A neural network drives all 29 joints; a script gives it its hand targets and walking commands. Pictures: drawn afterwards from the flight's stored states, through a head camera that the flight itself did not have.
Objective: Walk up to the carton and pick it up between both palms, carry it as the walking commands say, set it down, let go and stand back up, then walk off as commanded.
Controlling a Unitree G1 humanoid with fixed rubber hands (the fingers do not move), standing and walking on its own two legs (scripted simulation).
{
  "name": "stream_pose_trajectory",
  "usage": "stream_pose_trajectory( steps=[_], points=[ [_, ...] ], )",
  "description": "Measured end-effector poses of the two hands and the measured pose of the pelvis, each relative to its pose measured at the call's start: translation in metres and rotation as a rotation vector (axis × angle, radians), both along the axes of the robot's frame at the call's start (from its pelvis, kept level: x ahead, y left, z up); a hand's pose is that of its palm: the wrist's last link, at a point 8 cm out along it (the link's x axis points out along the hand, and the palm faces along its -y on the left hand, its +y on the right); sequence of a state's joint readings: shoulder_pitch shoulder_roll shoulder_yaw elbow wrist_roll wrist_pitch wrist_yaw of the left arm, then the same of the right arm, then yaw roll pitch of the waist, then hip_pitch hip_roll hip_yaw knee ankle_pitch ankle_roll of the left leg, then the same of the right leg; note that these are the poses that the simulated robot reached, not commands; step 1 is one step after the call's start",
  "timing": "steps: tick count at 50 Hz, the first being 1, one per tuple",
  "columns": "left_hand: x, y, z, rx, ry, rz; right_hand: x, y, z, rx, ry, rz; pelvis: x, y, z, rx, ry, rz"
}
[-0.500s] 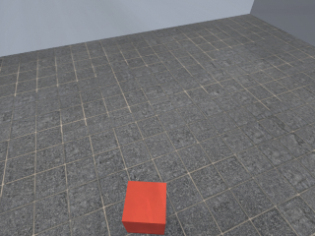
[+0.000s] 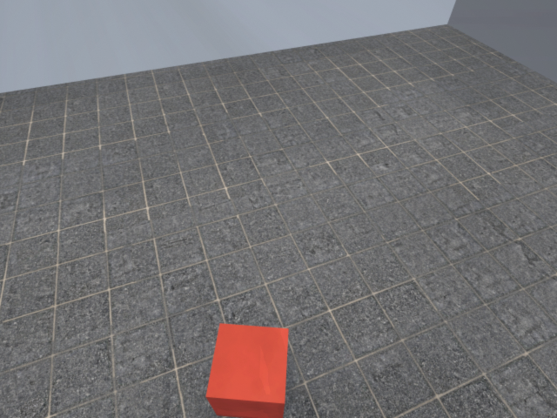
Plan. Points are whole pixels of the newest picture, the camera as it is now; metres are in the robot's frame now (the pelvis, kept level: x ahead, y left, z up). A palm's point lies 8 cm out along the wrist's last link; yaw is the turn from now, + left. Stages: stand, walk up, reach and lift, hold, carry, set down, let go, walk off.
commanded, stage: stand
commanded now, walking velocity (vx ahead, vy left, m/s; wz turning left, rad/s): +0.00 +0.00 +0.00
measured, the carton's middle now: (251, 373) +0.36 +0.08 -0.65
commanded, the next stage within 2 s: reach and lift in 0.36 s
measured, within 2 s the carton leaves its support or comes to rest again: neither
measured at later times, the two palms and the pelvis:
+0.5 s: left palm out of the picture +0.07 +0.24 -0.14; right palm out of the picture +0.06 -0.22 -0.15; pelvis -0.02 +0.01 -0.02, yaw +1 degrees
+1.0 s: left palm out of the picture +0.14 +0.25 -0.19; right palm out of the picture +0.12 -0.17 -0.19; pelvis -0.11 +0.07 -0.07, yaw -4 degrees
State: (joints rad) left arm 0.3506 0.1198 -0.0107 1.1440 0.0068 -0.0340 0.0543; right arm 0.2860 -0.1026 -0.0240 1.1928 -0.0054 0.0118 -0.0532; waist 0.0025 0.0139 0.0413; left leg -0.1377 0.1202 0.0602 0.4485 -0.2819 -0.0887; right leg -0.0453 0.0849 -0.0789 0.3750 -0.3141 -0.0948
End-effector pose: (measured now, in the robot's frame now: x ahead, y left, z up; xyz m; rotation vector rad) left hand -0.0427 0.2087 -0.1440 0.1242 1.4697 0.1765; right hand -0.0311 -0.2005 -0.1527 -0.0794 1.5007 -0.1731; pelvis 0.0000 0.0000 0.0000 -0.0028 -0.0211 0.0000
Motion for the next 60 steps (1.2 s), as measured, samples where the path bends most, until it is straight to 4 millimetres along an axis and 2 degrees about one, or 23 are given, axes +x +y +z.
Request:
stream_pose_trajectory(
  steps=[11, 20, 22, 23, 26, 28, 30, 31, 33, 38, 40, 42, 44, 47, 51, 56, 60],
  points=[
    [-0.010, -0.001, 0.000, -0.008, 0.026, 0.006, 0.000, 0.005, 0.001, 0.004, 0.004, 0.001, 0.003, 0.002, 0.000, 0.001, -0.003, -0.002],
    [-0.005, 0.003, 0.000, -0.017, 0.016, 0.003, -0.007, 0.013, 0.002, 0.013, 0.012, -0.010, 0.001, 0.006, 0.000, 0.004, 0.004, -0.003],
    [0.034, 0.009, -0.003, -0.013, -0.073, 0.009, 0.020, 0.001, -0.001, -0.029, -0.047, -0.014, -0.006, 0.009, -0.005, 0.006, 0.068, 0.008],
    [0.058, 0.020, -0.003, 0.030, -0.111, 0.014, 0.041, -0.008, -0.002, -0.052, -0.087, -0.007, -0.011, 0.010, -0.009, 0.005, 0.095, 0.011],
    [0.146, 0.039, 0.003, 0.041, -0.261, -0.040, 0.118, -0.025, 0.002, -0.087, -0.229, 0.016, -0.026, 0.013, -0.021, 0.007, 0.169, 0.009],
    [0.193, 0.041, 0.010, 0.036, -0.303, -0.068, 0.161, -0.023, 0.008, -0.072, -0.270, 0.019, -0.032, 0.015, -0.027, 0.016, 0.229, 0.000],
    [0.217, 0.038, 0.012, 0.018, -0.276, -0.075, 0.182, -0.014, 0.011, -0.041, -0.247, 0.015, -0.034, 0.018, -0.029, 0.028, 0.289, -0.010],
    [0.220, 0.034, 0.011, 0.004, -0.247, -0.080, 0.185, -0.006, 0.011, -0.023, -0.220, 0.015, -0.034, 0.020, -0.029, 0.034, 0.313, -0.017],
    [0.214, 0.025, 0.007, -0.032, -0.193, -0.094, 0.180, 0.011, 0.008, 0.013, -0.172, 0.022, -0.034, 0.024, -0.027, 0.044, 0.347, -0.032],
    [0.160, 0.015, -0.009, -0.062, -0.112, -0.089, 0.127, 0.053, -0.007, 0.062, -0.109, 0.015, -0.036, 0.038, -0.022, 0.045, 0.413, -0.056],
    [0.142, 0.017, -0.016, -0.062, -0.110, -0.072, 0.110, 0.059, -0.013, 0.059, -0.116, 0.012, -0.043, 0.045, -0.025, 0.044, 0.443, -0.060],
    [0.134, 0.021, -0.025, -0.065, -0.136, -0.057, 0.106, 0.057, -0.019, 0.043, -0.156, 0.015, -0.053, 0.052, -0.032, 0.042, 0.476, -0.059],
    [0.140, 0.029, -0.035, -0.060, -0.198, -0.060, 0.112, 0.051, -0.028, 0.022, -0.218, 0.028, -0.067, 0.058, -0.042, 0.038, 0.499, -0.058],
    [0.166, 0.041, -0.044, -0.041, -0.302, -0.088, 0.132, 0.039, -0.037, -0.007, -0.297, 0.075, -0.090, 0.067, -0.058, 0.025, 0.498, -0.059],
    [0.191, 0.046, -0.046, -0.050, -0.369, -0.132, 0.160, 0.032, -0.034, -0.007, -0.369, 0.111, -0.117, 0.076, -0.076, 0.014, 0.445, -0.069],
    [0.203, 0.044, -0.052, -0.087, -0.358, -0.132, 0.183, 0.040, -0.035, 0.025, -0.400, 0.088, -0.140, 0.086, -0.092, 0.002, 0.344, -0.078],
    [0.221, 0.046, -0.050, -0.072, -0.391, -0.107, 0.198, 0.051, -0.040, 0.035, -0.421, 0.065, -0.154, 0.090, -0.097, 0.001, 0.296, -0.074]
  ],
)
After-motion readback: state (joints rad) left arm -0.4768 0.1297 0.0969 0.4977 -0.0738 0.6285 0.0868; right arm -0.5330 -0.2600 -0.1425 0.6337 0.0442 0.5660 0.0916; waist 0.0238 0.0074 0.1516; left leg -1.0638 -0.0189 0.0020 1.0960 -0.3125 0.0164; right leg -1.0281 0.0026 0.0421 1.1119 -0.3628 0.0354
